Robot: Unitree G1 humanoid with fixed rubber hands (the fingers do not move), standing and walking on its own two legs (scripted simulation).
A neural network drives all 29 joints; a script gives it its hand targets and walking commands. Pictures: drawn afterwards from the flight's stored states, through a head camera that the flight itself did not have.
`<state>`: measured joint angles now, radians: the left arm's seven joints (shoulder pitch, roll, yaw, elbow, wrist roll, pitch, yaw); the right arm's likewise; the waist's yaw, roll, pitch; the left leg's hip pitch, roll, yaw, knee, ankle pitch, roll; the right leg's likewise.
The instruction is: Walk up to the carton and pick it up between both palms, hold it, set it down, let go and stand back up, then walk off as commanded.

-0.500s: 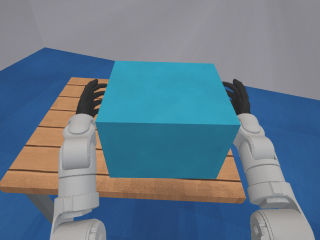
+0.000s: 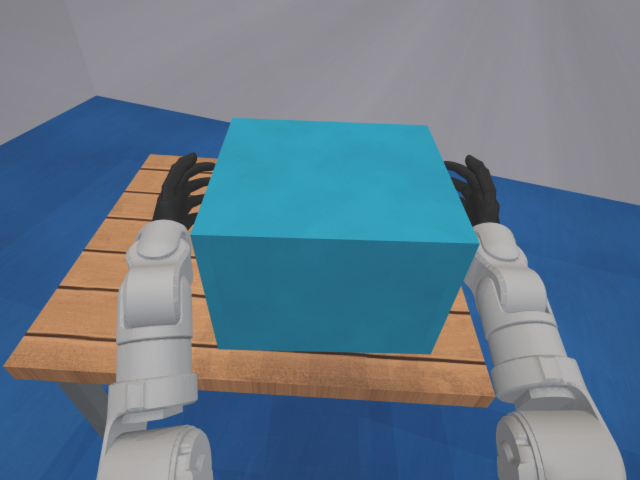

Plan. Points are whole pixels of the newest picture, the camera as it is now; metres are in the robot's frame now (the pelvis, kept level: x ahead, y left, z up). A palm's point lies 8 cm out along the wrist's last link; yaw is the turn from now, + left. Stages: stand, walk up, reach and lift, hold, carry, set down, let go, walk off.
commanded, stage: hold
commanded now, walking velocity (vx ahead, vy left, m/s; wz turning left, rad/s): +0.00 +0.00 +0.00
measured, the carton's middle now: (327, 231) +0.39 +0.00 +0.14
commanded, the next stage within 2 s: none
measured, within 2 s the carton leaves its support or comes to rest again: neither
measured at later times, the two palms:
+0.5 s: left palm (182, 225) +0.35 +0.17 +0.18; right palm (483, 228) +0.36 -0.19 +0.18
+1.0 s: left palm (179, 222) +0.35 +0.18 +0.18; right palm (481, 223) +0.37 -0.18 +0.18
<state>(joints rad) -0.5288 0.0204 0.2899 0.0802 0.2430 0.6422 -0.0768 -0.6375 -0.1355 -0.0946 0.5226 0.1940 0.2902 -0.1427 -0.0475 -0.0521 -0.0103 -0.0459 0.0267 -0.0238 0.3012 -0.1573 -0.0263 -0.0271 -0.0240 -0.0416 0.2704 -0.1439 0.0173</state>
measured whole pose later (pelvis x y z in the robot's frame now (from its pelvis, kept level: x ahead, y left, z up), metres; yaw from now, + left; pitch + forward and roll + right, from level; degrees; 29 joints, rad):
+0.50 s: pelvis +0.01 +0.00 +0.00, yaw +0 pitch -6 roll +0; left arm -0.47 0.01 0.28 0.00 0.23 0.64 -0.07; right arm -0.59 -0.15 -0.06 0.44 0.22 0.29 -0.16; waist -0.06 -0.04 0.01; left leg -0.03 0.03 -0.03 0.30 -0.16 -0.03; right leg -0.01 -0.02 -0.04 0.26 -0.15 0.01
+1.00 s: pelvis +0.00 +0.00 +0.00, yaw +0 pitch -6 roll -1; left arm -0.51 0.02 0.28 0.06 0.25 0.64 -0.07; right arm -0.63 -0.14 -0.09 0.52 0.21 0.28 -0.14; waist -0.06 -0.06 0.00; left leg -0.04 0.03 -0.03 0.31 -0.17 -0.03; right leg -0.01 -0.02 -0.05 0.27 -0.15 0.01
